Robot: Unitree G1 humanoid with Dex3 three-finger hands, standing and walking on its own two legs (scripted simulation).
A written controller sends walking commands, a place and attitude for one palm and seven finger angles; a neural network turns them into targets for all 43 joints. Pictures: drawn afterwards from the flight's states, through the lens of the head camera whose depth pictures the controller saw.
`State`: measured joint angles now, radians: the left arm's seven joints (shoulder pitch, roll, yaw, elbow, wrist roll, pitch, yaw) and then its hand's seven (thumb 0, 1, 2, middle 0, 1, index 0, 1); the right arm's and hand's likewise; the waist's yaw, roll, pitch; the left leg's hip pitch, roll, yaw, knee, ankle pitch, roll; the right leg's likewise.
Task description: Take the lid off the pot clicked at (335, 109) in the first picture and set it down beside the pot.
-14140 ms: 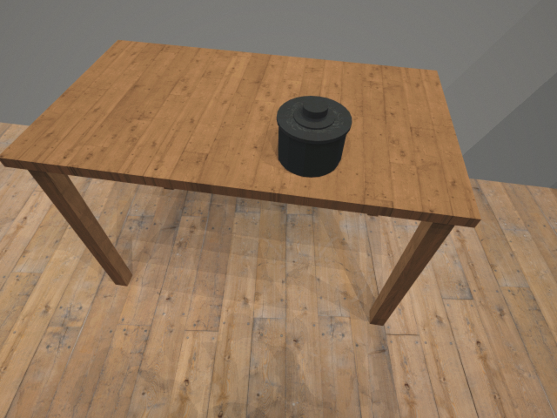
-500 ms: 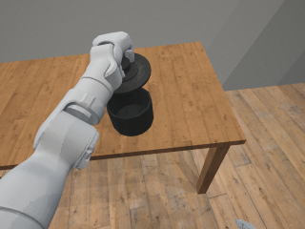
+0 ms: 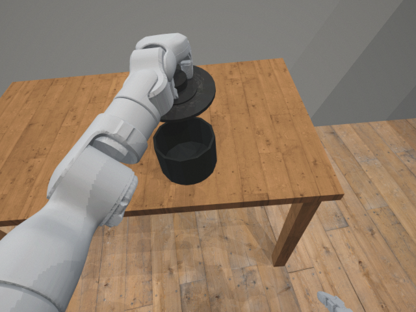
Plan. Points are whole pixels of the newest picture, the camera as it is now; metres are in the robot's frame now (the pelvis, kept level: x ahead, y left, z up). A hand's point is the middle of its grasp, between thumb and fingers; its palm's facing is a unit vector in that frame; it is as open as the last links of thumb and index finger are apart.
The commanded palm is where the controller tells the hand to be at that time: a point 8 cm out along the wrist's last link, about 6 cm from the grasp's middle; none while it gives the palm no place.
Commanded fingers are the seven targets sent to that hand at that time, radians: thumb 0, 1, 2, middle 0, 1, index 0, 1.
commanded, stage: move the lid sideways beside the pot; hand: left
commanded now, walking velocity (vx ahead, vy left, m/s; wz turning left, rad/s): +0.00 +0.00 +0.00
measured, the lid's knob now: (173, 81) +0.51 +0.05 +0.18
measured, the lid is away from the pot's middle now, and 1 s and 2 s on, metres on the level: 0.00 0.12 0.25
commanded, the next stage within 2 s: none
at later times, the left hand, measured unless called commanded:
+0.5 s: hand (135, 84) +0.48 +0.12 +0.20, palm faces -0.26 -0.04 -0.97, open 8.5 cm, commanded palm +0.48 +0.12 +0.28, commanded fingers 0.00 0.50 1.12 -0.81 -1.01 -0.79 -1.01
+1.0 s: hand (107, 86) +0.48 +0.17 +0.20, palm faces -0.27 -0.06 -0.96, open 8.5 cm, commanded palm +0.48 +0.18 +0.28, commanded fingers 0.00 0.50 1.12 -0.81 -1.01 -0.79 -1.01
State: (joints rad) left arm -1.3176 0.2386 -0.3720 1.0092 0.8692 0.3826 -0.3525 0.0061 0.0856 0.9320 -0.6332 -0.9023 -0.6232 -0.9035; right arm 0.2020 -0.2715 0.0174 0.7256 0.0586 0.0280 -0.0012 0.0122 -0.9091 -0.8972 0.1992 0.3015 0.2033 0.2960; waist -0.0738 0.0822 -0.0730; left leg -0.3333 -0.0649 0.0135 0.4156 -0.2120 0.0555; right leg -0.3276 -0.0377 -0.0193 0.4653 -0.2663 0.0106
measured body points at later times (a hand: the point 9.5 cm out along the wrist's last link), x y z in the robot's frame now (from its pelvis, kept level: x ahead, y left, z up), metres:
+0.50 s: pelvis +0.00 +0.00 +0.00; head +0.03 -0.03 +0.45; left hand +0.49 +0.11 +0.26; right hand +0.10 -0.26 -0.13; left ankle -0.01 +0.09 -0.74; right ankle -0.03 -0.13 -0.74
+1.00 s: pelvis +0.00 +0.01 +0.00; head +0.03 -0.02 +0.45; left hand +0.49 +0.17 +0.26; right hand +0.10 -0.25 -0.13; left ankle -0.01 +0.09 -0.74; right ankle -0.03 -0.13 -0.74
